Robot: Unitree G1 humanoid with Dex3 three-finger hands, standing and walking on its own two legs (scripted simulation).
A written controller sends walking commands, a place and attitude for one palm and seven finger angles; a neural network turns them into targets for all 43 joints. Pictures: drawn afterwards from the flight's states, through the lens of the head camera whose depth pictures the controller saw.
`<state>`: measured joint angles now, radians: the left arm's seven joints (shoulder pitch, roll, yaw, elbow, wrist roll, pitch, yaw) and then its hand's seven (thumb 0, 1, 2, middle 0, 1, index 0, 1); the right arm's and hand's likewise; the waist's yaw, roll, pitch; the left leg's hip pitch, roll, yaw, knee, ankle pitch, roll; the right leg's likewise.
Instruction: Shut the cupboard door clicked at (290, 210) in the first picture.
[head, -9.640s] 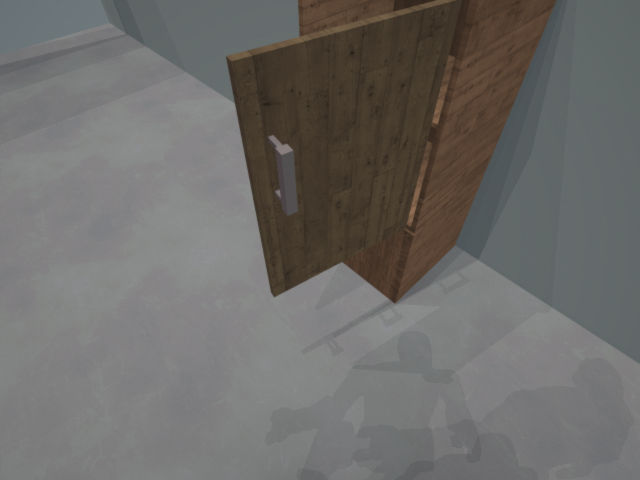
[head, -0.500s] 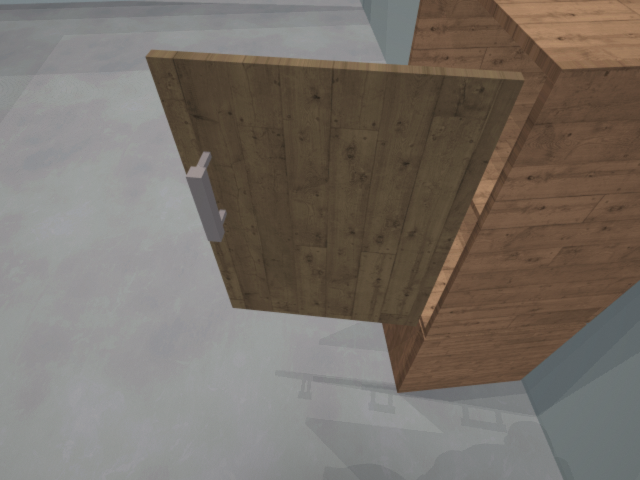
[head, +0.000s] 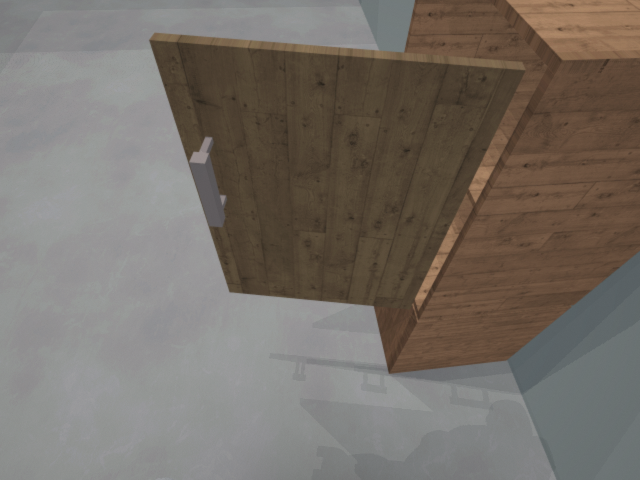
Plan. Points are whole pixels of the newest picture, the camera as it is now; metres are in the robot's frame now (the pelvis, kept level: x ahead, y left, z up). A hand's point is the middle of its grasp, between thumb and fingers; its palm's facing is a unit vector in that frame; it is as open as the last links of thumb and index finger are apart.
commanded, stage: come to a stop and stand still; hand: left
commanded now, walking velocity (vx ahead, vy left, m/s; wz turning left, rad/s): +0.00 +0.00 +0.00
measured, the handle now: (212, 183) +0.51 +0.19 +0.05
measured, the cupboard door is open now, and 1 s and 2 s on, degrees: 78 78 78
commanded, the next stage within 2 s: look again from close up in 0.52 s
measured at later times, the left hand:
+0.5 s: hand out of the picture -0.02 +0.13 -0.18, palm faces +0.04 -0.99 -0.16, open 7.4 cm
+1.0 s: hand out of the picture +0.03 +0.18 -0.18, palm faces +0.00 -0.97 -0.24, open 7.4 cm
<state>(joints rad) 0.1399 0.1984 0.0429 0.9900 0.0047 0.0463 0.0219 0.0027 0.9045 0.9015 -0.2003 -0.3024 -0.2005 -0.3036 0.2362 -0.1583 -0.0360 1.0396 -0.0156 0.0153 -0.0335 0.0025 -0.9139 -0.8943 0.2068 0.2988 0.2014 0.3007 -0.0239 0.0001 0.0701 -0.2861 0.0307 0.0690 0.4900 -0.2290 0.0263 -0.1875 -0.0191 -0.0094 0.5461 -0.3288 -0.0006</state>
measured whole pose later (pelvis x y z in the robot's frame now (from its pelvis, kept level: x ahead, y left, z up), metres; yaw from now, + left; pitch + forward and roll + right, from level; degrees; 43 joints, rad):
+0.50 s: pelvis -0.01 -0.04 +0.00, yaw +0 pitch -1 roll +0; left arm 0.28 0.14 0.01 1.13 0.00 0.01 0.02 0.00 0.91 0.90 -0.20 -0.30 -0.20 -0.30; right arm 0.27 -0.15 -0.02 1.15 -0.01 0.01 -0.03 0.00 -0.91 -0.89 0.20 0.30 0.20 0.30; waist -0.01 -0.01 0.04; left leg -0.23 0.05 0.05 0.43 -0.19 -0.03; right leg -0.09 0.00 -0.02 0.41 -0.31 -0.01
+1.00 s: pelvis +0.00 -0.01 -0.01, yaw -1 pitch -1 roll +0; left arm 0.26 0.19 0.00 1.03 0.01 -0.01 0.04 0.00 0.90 0.90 -0.20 -0.30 -0.20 -0.30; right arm 0.22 -0.18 0.00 1.03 -0.01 -0.01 -0.02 0.00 -0.93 -0.89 0.20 0.30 0.20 0.30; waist 0.00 0.00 0.02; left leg -0.27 0.02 0.08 0.55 -0.28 0.02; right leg -0.13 -0.04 0.02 0.53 -0.39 0.03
